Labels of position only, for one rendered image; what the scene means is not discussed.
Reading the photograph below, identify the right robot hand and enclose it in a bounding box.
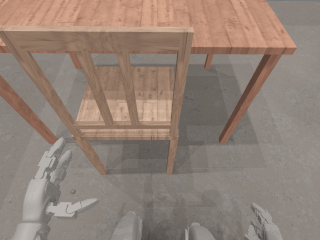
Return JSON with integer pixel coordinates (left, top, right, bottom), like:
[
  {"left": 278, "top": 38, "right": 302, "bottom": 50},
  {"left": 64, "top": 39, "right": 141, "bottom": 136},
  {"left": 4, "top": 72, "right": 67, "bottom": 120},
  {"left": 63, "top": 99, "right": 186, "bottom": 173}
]
[{"left": 244, "top": 202, "right": 283, "bottom": 240}]

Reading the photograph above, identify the left robot shin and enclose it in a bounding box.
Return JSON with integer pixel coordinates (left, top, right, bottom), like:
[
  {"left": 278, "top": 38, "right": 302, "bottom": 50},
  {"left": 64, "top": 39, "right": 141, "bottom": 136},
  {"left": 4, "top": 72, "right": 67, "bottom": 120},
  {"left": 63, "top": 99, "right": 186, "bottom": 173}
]
[{"left": 126, "top": 211, "right": 136, "bottom": 216}]

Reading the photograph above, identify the table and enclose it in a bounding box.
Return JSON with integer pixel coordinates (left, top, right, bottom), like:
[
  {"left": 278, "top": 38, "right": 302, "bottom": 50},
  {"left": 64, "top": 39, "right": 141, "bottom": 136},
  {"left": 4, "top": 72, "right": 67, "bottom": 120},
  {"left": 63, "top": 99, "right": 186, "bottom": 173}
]
[{"left": 0, "top": 0, "right": 297, "bottom": 144}]

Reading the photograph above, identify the robot left forearm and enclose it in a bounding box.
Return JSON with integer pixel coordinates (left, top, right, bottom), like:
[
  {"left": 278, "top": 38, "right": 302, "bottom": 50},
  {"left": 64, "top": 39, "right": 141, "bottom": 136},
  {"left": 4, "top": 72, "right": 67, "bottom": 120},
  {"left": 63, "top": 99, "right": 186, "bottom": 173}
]
[{"left": 11, "top": 221, "right": 51, "bottom": 240}]

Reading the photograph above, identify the left robot thigh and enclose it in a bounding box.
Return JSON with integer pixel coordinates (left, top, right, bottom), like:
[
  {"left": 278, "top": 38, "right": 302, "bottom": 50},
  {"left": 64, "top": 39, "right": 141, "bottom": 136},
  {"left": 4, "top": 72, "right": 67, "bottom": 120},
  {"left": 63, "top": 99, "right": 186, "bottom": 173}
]
[{"left": 109, "top": 215, "right": 143, "bottom": 240}]

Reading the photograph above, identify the left robot hand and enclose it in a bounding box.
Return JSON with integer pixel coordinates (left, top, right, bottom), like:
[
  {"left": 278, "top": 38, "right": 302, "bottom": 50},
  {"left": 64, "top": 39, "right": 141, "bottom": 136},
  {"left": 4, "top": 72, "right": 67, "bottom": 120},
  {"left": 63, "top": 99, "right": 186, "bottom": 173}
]
[{"left": 21, "top": 137, "right": 99, "bottom": 224}]

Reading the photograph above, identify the chair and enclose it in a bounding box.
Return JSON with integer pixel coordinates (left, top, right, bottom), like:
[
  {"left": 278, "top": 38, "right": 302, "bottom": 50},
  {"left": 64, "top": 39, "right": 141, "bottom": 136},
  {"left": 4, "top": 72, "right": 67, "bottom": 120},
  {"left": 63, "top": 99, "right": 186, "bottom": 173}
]
[{"left": 0, "top": 25, "right": 194, "bottom": 175}]

